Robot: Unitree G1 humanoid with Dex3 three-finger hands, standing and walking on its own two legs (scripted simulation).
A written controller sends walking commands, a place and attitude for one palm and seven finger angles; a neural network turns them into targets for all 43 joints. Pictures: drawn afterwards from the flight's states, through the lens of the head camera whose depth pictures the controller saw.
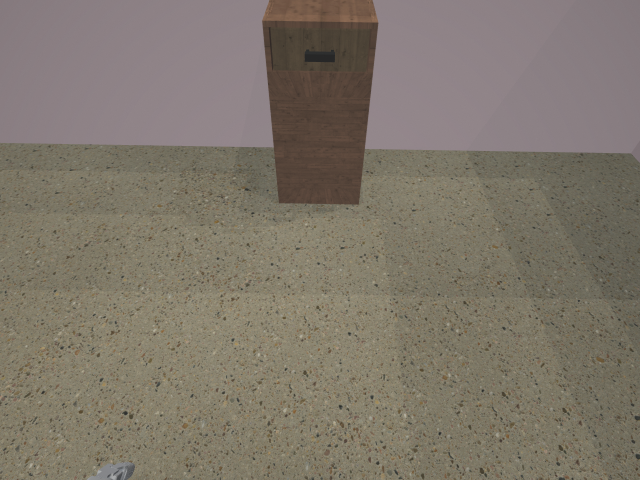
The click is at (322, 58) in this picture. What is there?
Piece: drawer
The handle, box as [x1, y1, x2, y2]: [305, 49, 334, 61]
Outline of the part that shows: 305,51 305,61 334,61 333,50 331,50 330,52 315,52 306,49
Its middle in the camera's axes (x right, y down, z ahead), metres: -0.01 -0.64 +1.34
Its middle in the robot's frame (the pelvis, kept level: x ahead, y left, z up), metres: +1.42 +0.08 -0.05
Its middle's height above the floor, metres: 0.72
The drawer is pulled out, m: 0.00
